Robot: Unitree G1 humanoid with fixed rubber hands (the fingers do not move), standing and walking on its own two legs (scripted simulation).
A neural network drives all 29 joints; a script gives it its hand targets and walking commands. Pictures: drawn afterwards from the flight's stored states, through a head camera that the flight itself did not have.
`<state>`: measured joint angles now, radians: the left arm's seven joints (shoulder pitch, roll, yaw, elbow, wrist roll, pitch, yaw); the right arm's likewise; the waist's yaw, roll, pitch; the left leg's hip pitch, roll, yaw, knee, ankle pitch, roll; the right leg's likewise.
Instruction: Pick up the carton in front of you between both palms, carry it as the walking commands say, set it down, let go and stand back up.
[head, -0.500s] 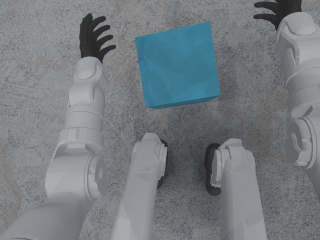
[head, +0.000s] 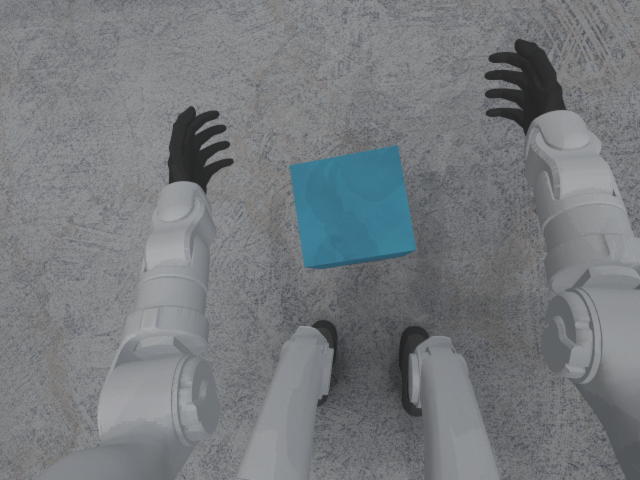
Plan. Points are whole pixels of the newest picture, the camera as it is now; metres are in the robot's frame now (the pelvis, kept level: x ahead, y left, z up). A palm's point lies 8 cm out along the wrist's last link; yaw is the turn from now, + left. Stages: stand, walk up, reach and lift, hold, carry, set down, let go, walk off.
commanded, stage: let go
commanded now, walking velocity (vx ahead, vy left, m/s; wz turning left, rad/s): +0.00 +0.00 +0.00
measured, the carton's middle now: (353, 216) +0.46 +0.05 -0.51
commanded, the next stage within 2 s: stand in 1.26 s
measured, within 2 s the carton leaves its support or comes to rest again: neither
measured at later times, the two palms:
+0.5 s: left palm (82, 287) +0.31 +0.25 +0.03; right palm (632, 268) +0.35 -0.20 +0.01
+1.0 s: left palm (52, 375) +0.25 +0.23 +0.08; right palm out of the picture +0.24 -0.23 +0.08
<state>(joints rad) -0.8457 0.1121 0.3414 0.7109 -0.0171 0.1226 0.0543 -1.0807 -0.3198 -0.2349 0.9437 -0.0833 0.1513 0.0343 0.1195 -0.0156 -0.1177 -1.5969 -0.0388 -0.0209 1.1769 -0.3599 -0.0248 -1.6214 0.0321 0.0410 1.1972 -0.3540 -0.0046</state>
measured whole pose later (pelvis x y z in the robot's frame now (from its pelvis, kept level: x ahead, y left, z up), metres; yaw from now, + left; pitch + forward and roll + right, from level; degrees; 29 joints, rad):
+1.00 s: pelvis +0.08 +0.00 +0.14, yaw -1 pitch -4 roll +0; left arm 0.20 0.21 0.04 0.43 0.02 0.13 -0.08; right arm 0.24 -0.20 -0.06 0.40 -0.01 0.13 0.07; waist 0.01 0.01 0.10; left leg -0.10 -0.01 -0.06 0.45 -0.27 -0.01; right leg -0.11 0.03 0.02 0.44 -0.26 -0.01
